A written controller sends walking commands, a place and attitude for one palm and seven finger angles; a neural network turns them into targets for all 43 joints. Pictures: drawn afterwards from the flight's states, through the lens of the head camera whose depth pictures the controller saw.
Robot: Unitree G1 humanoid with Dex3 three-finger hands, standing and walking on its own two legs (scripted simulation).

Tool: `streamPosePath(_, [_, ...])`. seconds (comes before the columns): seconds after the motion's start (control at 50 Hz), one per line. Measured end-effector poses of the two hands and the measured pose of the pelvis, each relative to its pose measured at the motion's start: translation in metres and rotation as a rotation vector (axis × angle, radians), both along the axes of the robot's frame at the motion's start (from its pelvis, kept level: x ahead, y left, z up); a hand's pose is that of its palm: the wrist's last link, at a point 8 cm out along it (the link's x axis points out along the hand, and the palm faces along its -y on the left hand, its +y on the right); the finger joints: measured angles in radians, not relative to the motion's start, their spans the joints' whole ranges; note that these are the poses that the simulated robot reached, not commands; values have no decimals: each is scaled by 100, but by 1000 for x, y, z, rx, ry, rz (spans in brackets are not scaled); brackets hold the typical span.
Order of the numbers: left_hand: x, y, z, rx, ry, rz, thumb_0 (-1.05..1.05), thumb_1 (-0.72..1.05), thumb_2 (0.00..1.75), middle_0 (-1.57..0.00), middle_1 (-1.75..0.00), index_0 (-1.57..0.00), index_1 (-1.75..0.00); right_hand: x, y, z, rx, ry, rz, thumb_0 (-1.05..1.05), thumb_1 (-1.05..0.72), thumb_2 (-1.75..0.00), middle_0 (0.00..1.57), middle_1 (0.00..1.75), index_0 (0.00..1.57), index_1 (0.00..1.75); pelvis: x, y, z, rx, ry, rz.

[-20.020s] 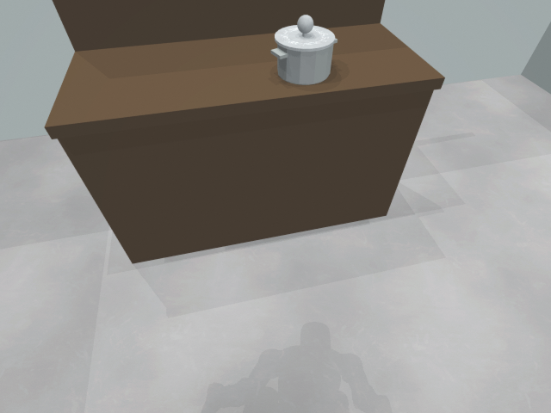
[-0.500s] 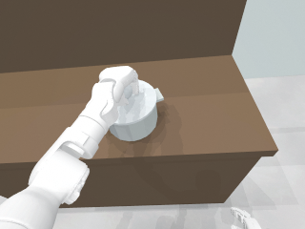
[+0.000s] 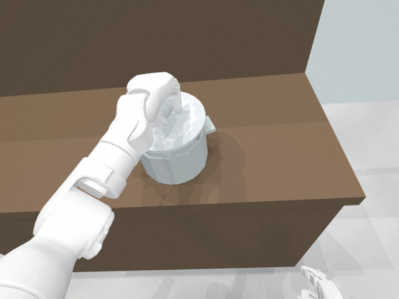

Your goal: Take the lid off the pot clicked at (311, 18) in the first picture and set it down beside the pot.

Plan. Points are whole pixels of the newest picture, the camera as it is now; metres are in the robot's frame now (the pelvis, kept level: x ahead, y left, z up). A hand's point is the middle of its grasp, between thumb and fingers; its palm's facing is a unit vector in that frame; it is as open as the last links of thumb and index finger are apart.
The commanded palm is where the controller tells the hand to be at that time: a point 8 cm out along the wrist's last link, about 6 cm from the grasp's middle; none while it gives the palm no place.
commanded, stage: lift the lid straight up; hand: left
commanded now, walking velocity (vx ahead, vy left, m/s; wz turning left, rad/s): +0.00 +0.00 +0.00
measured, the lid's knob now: (161, 106) +0.48 +0.08 +0.14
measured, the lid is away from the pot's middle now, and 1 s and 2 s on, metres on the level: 0.00 0.02 0.05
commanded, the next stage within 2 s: move the lid sideways beside the pot in 1.50 s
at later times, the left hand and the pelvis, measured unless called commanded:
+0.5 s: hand (155, 92) +0.45 +0.08 +0.19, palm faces -0.17 -0.06 -0.98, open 6.7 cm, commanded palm +0.43 +0.10 +0.27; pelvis +0.00 +0.00 +0.00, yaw +0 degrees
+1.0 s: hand (151, 73) +0.46 +0.08 +0.23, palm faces -0.11 -0.03 -0.99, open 6.7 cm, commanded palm +0.43 +0.09 +0.31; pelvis -0.01 +0.00 +0.00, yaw +0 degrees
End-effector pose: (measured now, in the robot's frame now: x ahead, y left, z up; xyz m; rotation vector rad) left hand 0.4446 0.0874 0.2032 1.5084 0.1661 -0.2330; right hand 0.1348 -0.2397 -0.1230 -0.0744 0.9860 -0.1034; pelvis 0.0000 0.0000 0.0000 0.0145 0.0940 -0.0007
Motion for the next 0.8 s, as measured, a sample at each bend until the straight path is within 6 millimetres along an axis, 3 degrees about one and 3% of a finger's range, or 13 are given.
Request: streamPosePath(0.8, [-5,-2,70,3,-127,-19,0,32,59,-77,-95,-78,-95,5,-1,6,-6,-54,24,1,-91,-90,19,30,20,30,-8,-3,1,4,-16,6])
